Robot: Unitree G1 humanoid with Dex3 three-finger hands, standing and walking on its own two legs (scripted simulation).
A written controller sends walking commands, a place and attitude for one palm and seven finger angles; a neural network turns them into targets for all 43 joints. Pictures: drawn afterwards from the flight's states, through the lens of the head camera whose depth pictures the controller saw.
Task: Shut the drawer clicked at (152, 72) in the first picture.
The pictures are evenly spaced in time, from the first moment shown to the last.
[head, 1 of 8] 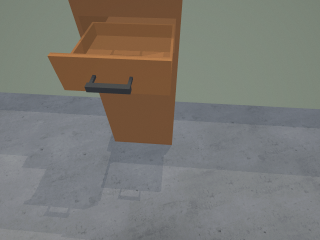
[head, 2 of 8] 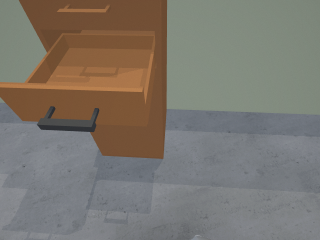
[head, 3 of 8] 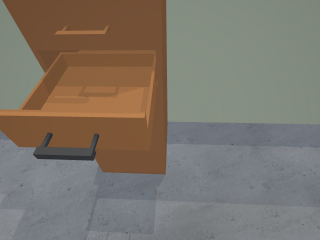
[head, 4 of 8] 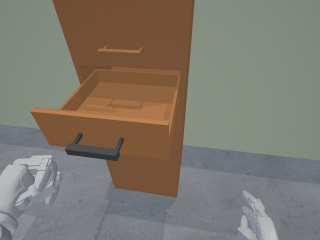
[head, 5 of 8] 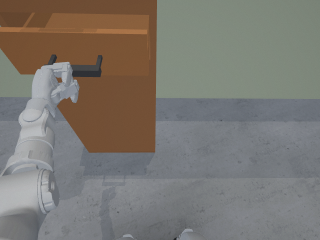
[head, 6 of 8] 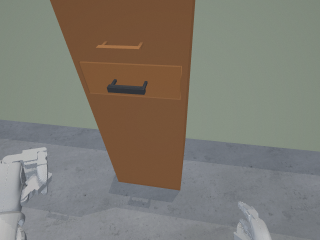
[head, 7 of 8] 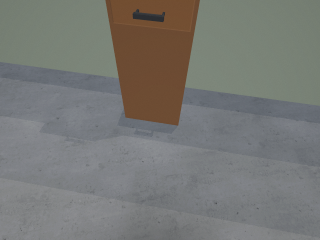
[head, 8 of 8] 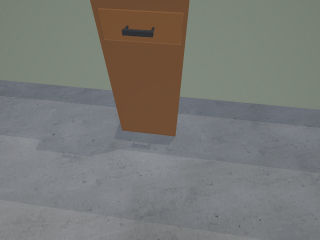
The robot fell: no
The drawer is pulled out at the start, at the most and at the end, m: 0.29 0.29 0.00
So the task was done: yes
